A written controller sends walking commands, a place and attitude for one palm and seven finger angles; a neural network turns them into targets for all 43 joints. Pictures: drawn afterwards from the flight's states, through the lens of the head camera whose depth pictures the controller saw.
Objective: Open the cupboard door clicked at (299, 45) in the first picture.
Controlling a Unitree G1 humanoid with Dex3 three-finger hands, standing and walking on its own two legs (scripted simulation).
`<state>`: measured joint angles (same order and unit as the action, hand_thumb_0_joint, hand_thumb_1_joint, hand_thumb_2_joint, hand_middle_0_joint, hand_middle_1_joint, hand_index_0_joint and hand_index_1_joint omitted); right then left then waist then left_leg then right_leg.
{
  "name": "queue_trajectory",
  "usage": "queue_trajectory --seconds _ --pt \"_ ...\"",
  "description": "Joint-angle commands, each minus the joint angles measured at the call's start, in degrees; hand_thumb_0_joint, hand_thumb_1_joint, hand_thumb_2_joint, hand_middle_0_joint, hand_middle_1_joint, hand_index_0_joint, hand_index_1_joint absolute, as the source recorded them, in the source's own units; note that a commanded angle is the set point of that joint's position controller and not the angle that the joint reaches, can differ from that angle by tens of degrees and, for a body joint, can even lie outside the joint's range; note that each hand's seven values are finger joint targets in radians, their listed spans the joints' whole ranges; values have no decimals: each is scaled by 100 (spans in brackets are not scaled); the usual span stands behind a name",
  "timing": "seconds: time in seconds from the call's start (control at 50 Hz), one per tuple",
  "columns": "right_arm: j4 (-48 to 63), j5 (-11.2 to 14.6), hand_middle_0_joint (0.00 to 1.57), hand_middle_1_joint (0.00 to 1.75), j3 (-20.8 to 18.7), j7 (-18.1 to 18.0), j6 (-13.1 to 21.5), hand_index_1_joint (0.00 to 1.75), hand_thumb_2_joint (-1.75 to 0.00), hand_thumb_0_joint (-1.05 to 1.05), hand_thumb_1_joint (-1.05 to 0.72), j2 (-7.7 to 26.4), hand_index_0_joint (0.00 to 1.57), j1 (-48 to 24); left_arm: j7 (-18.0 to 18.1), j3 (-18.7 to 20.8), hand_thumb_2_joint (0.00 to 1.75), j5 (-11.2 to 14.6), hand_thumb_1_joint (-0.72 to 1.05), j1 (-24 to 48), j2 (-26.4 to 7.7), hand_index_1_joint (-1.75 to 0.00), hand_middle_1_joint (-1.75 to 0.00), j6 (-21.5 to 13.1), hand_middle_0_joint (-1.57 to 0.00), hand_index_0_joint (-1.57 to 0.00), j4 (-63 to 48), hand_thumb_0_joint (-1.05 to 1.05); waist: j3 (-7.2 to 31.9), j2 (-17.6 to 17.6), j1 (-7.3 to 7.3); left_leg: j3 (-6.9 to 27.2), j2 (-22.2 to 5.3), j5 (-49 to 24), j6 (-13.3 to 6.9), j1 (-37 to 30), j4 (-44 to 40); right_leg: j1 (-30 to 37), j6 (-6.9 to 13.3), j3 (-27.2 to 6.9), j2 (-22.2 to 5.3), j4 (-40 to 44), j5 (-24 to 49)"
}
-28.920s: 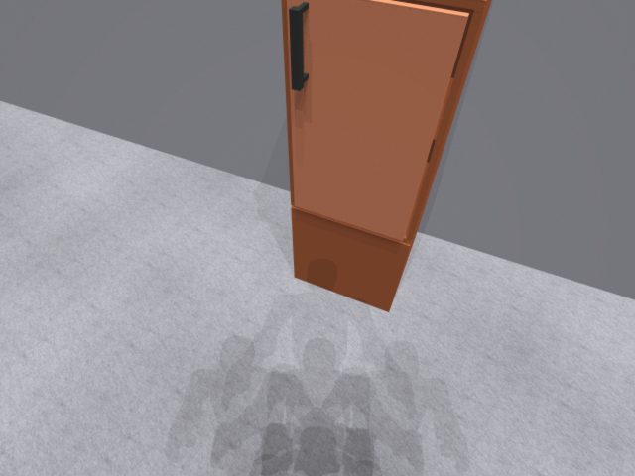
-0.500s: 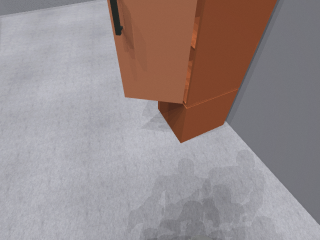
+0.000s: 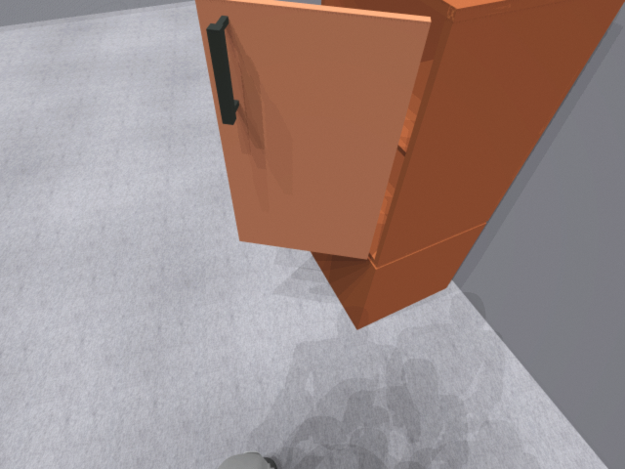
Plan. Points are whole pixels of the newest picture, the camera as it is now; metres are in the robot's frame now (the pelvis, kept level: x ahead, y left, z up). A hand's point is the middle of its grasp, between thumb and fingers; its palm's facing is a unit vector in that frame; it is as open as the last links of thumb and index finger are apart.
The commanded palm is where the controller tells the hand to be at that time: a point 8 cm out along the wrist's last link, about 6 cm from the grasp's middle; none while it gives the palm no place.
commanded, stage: come to a stop and stand still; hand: left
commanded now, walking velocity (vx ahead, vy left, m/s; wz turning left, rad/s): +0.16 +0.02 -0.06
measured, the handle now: (226, 72) +0.65 +0.21 +0.15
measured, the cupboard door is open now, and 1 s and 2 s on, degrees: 55 55 55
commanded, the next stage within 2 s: look again from close up in 1.16 s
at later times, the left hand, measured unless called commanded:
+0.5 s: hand (185, 436) +0.18 +0.20 -0.16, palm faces -0.03 -0.97 -0.22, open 7.4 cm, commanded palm none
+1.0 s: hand out of the picture +0.10 +0.14 -0.17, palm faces +0.00 -0.98 -0.20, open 7.3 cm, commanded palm none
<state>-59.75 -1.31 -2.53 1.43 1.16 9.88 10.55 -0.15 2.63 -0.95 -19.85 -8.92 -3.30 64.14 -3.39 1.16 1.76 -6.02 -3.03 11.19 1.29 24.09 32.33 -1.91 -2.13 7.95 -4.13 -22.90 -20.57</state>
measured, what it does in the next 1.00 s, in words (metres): steps on the spot: left foot, then right foot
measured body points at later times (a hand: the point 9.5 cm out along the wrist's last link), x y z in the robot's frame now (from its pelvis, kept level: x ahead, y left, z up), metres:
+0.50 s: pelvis +0.07 +0.01 +0.00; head +0.11 +0.02 +0.45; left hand +0.18 +0.26 -0.14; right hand +0.09 -0.24 -0.14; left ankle +0.10 +0.11 -0.74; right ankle +0.03 -0.14 -0.70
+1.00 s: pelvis +0.08 -0.04 +0.01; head +0.09 -0.04 +0.46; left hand +0.10 +0.19 -0.15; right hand +0.07 -0.26 -0.16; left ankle +0.08 +0.09 -0.74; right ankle +0.02 -0.14 -0.74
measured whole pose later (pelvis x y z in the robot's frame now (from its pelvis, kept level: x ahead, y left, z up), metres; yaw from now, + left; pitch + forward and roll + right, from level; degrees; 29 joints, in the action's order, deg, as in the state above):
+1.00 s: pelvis +0.08 -0.04 +0.01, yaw -3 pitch +0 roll +0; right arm -65.2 -0.9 -1.1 -1.9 -0.8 8.5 14.7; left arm 1.3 0.7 0.0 -14.8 -9.3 0.2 64.3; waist -0.8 0.1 -0.2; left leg -2.9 -1.9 13.5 1.1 10.7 24.6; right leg -5.8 1.0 3.1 -0.2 -23.8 -17.7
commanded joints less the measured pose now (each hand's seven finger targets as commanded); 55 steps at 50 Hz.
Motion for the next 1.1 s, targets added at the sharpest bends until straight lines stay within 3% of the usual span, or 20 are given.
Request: queue_trajectory --seconds 0.0,0.02,0.04,0.08,0.12,0.2,0.3,0.44,0.48,0.5,0.52,0.54,0.56,0.6,0.66,0.7,0.74,0.82,0.9,1.08 --pt "-167 -123 20 30 -281 -187 229 30 -90 0 -90 1408 20 1937 37 80 90 53 90 -280 -399 -30 -30 -4 -20 -20 -421 0 1169 -1741 -775 2171 -1674 -1170 -1003 -3313 -959 -2562 255 265 204 -2962 -799" --pt "-158 -84 20 30 -270 -245 149 30 -90 0 -90 1464 20 2054 80 35 90 5 90 -75 -390 -30 -30 7 -20 -20 -581 0 1170 -1505 -826 2679 -2108 -918 -1389 -2973 -1404 -2809 360 -230 355 -4196 -1702" --pt "-47 -63 20 30 -211 -302 146 30 -90 0 -90 1288 20 1570 123 5 90 14 90 124 -308 -30 -30 63 -20 -20 -559 0 984 -1418 -639 2637 -2084 -1100 -1307 -2383 -1564 -3038 370 -642 125 -4758 -1291" --pt "228 -34 20 30 6 -375 175 30 -90 0 -90 698 20 608 135 -23 90 59 90 133 -226 -30 -30 183 -20 -20 -367 0 307 -730 -234 1664 -1828 -2334 -1102 -982 -1635 -2427 161 -992 -270 -4253 -558" --pt "219 -11 20 30 53 -454 141 30 -90 0 -90 693 20 347 128 -1 90 54 90 -77 -237 -30 -30 397 -20 -20 -251 0 367 -555 -91 1103 -1691 -3327 -1000 -831 -1517 -1945 32 -883 -183 -3652 -441" --pt "187 6 20 30 -121 -532 -47 30 -90 0 -90 1011 20 414 121 158 90 -12 90 13 -488 -30 -30 653 -20 -20 -515 0 730 -443 -176 1090 -1890 -3481 -1180 -1287 -1292 -2295 2 -827 98 -3859 -455" --pt "251 -19 20 30 -202 -517 -98 30 -90 0 -90 1032 20 310 105 198 90 -32 90 450 -523 -30 -30 725 -20 -20 -884 0 687 -918 -198 927 -1761 -3185 -1135 -1373 -1205 -2556 -51 -893 172 -3839 -344" --pt "250 -52 20 30 -289 -380 -170 30 -90 0 -90 1120 20 456 119 106 90 -4 90 719 -465 -30 -30 612 -20 -20 -1072 0 720 -1240 -293 1023 -1552 -2247 -990 -1242 -1154 -1599 83 -457 246 -1891 -376" --pt "249 -7 20 30 -298 -347 -177 30 -90 0 -90 1099 20 511 122 110 90 -5 90 461 -543 -30 -30 533 -20 -20 -1014 0 765 -970 -159 953 -1310 -1810 -753 -972 -857 -835 139 -376 290 -550 608" --pt "272 41 20 30 -295 -314 -182 30 -90 0 -90 974 20 545 146 129 90 -20 90 316 -757 -30 -30 481 -20 -20 -991 0 825 -517 -106 777 -1013 -1109 -490 -785 -531 -451 200 -658 59 120 1119" --pt "333 87 20 30 -239 -279 -200 30 -90 0 -90 634 20 610 179 159 90 -60 90 421 -1096 -30 -30 410 -20 -20 -1004 0 756 557 -211 295 -428 251 -118 -289 20 -392 547 -1705 -903 524 1573" --pt "420 97 20 30 -136 -231 -259 30 -90 0 -90 380 20 504 178 118 90 -54 90 661 -1324 -30 -30 375 -20 -20 -1039 0 495 1088 -256 131 61 1647 67 -274 587 -1065 1008 -2067 -1585 748 1761" --pt "496 73 20 30 -110 -212 -317 30 -90 0 -90 296 20 341 186 90 90 -52 90 788 -1277 -30 -30 379 -20 -20 -1070 0 395 572 -225 287 128 1742 40 -484 919 -1437 1133 -1814 -1549 744 2126" --pt "300 47 20 30 -87 -274 -335 30 -90 0 -90 373 20 525 238 27 90 -19 90 992 -1035 -30 -30 281 -20 -20 -925 0 502 1567 -359 400 97 1583 56 -273 1020 -768 1103 -1446 -1078 174 4014" --pt "23 79 20 30 -31 -299 -246 30 -90 0 -90 360 20 699 247 -18 90 50 90 883 -895 -30 -30 248 -20 -20 -722 0 570 900 -367 356 73 332 91 -877 -216 -483 850 -1078 -775 -386 4532" --pt "-117 38 20 30 0 -342 -119 30 -90 0 -90 548 20 754 223 -59 90 118 90 628 -728 -30 -30 261 -20 -20 -666 0 667 -252 -245 740 -454 -2199 -129 -1602 -599 -828 418 -927 -377 -482 3167" --pt "-202 35 20 30 -3 -365 -93 30 -90 0 -90 605 20 658 238 -48 90 84 90 594 -661 -30 -30 332 -20 -20 -557 0 419 -701 -196 881 -545 -1952 -261 -1388 -734 -824 333 -929 -203 -193 1890" --pt "-295 48 20 30 33 -360 -112 30 -90 0 -90 481 20 606 185 -83 90 83 90 473 -635 -30 -30 326 -20 -20 -374 0 115 -359 -184 831 -398 -763 -195 -1256 -1022 -842 378 -1051 -214 308 1184" --pt "-399 49 20 30 52 -344 -103 30 -90 0 -90 424 20 721 184 -112 90 79 90 433 -638 -30 -30 249 -20 -20 -263 0 165 54 -249 695 -320 -723 -128 -1498 -1033 -827 405 -1081 -289 471 1509" --pt "-508 50 20 30 106 -363 -85 30 -90 0 -90 374 20 726 214 -154 90 72 90 104 -537 -30 -30 192 -20 -20 -38 0 6 5 -231 611 -314 -870 -114 -1624 -1062 -778 404 -1044 -299 530 2017"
